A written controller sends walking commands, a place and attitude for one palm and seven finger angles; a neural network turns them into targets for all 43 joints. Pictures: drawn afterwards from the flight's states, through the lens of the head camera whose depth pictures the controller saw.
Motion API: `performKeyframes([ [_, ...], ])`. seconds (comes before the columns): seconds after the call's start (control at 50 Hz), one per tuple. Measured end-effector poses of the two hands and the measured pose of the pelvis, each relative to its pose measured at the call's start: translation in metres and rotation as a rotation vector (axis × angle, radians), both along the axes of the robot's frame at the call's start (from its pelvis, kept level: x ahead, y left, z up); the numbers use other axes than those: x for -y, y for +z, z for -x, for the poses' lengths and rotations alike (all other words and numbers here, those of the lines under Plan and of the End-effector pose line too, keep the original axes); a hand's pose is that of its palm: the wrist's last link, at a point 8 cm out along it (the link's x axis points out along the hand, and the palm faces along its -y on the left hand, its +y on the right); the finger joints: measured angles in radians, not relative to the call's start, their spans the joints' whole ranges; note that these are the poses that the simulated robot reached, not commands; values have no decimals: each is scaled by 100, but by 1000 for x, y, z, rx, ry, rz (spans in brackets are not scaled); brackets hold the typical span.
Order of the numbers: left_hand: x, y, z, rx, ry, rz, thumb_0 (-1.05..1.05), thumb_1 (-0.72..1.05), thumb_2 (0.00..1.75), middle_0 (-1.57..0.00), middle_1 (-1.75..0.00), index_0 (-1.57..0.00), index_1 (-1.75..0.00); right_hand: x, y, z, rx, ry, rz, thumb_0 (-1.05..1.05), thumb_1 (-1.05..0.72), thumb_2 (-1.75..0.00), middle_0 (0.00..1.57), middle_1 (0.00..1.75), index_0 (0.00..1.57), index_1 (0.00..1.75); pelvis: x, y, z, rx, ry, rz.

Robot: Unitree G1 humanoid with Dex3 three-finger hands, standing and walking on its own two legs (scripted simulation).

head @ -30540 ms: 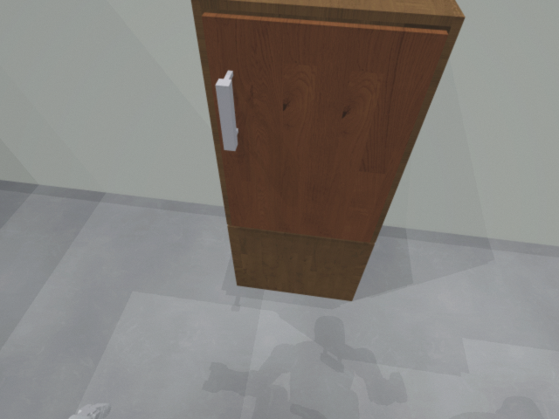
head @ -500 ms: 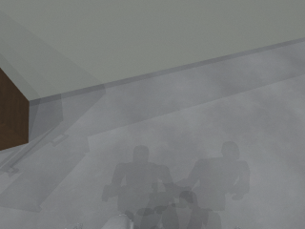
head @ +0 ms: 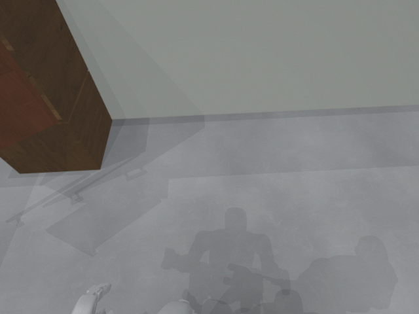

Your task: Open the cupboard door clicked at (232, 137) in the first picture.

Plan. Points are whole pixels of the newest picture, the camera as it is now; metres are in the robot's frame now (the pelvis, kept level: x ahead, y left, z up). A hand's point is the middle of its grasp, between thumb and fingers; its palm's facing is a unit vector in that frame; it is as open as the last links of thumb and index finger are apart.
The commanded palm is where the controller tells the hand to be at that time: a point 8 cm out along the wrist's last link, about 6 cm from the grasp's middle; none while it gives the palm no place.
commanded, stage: turn to face it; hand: left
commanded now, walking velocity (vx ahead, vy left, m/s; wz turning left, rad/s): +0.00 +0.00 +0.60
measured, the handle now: out of the picture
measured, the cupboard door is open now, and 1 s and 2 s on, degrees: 37 37 37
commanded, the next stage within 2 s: take the last steps up to it in 0.98 s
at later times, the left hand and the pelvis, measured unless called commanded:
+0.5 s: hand out of the picture +0.03 +0.25 -0.16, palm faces +0.34 -0.90 -0.27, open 7.4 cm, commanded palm none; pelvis +0.01 +0.01 +0.00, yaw +19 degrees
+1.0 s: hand out of the picture -0.06 +0.21 -0.18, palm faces +0.58 -0.79 -0.20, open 7.4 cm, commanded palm none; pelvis +0.01 +0.02 +0.00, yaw +33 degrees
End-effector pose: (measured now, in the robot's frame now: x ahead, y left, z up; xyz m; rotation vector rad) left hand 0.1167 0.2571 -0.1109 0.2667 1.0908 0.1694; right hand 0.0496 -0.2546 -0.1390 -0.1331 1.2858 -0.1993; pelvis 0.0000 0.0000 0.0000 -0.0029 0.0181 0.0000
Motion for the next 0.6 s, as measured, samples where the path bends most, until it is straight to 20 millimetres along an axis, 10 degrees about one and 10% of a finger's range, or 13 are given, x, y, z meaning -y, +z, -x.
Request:
performKeyframes([
  [0.16, 12, -7, 51, -76, 116, 63, 0, 91, 90, -20, -30, -20, -30, 1, 16, -46, 9, 120, 15, 1, -91, -90, 20, 30, 20, 30, 1, 10, -6, 18, 112, -34],
  [0.32, -19, -40, 112, -181, 276, 99, 0, 91, 90, -20, -30, -20, -30, -34, 20, -111, 137, 296, 70, 1, -91, -90, 20, 30, 20, 30, -19, -9, -7, 17, 211, -15],
  [0.6, -21, -5, 112, -19, 428, 3, 0, 91, 90, -20, -30, -19, -30, -43, 5, -133, 72, 433, 1, 1, -90, -90, 20, 30, 20, 30, 7, -3, -18, 11, 389, -4],
])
